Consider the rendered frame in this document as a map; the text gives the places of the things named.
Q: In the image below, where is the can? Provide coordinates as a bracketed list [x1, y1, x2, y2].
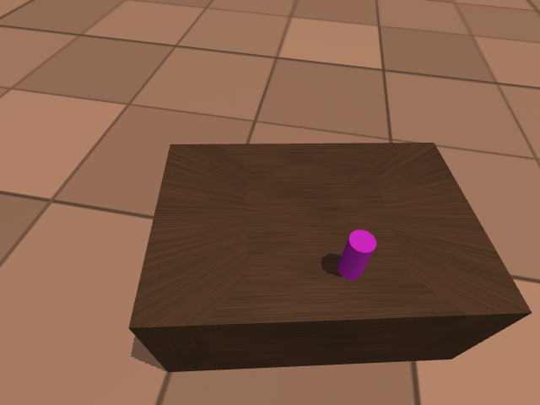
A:
[337, 229, 376, 280]

